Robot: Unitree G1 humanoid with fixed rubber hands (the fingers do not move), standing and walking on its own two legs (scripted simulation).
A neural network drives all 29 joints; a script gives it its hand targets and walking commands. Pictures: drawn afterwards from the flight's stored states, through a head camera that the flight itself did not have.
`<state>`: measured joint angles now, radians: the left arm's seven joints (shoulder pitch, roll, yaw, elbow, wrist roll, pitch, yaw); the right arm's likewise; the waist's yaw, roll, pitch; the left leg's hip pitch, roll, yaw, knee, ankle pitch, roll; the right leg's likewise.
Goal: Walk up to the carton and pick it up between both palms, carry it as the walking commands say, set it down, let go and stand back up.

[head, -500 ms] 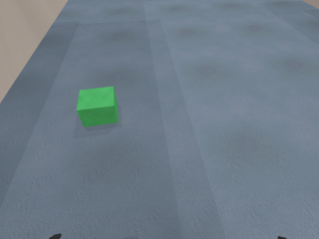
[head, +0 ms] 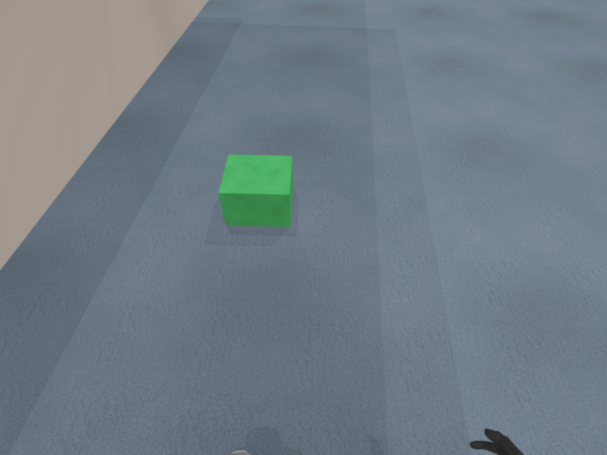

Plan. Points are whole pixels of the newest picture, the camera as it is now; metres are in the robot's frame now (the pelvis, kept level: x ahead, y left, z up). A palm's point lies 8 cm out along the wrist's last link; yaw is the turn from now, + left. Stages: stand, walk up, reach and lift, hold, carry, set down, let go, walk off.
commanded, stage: walk up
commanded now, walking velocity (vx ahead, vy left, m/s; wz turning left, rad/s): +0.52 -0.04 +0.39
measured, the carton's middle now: (259, 190) +1.29 +0.25 -0.67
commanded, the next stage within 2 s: none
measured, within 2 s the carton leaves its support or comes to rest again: neither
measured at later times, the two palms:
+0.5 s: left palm (173, 282) +0.43 +0.27 -0.11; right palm (470, 437) +0.19 -0.22 -0.13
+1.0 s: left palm (158, 310) +0.38 +0.29 -0.13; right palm (358, 182) +0.73 -0.09 -0.12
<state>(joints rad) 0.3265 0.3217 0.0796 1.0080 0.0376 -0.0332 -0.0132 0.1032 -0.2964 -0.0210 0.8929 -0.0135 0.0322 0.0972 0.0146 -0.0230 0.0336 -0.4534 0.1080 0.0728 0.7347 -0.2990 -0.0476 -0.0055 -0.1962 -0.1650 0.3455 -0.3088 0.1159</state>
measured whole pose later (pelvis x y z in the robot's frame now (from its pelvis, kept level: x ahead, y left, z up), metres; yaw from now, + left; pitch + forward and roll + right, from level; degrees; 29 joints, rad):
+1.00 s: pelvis +0.53 +0.09 +0.00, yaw +9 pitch +0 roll +0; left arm 0.50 0.17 0.05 1.07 0.02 -0.08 0.00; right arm 0.01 -0.20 -0.02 0.94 -0.03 -0.02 0.06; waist 0.08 0.01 0.06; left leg -0.48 0.09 0.12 0.58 -0.14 -0.02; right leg 0.08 -0.09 -0.18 0.30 -0.36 0.06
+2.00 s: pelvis +0.79 +0.17 -0.01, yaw +12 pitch -1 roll -1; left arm 0.29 0.23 0.08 1.01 0.03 0.02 0.04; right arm 0.12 -0.25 -0.04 0.98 -0.01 0.02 0.01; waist 0.03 -0.01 0.06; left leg -0.32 0.04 0.06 0.54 -0.18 -0.02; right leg -0.26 -0.14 -0.12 0.57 -0.30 0.06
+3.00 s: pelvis +0.79 +0.22 +0.01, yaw +7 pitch +0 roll +2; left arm 0.42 0.22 0.07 1.14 0.04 -0.01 0.03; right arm 0.27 -0.24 -0.06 1.03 -0.04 0.01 0.01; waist 0.04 -0.02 -0.01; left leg -0.35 0.04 0.10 0.65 -0.35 -0.07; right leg -0.10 -0.07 0.06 0.32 -0.23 0.02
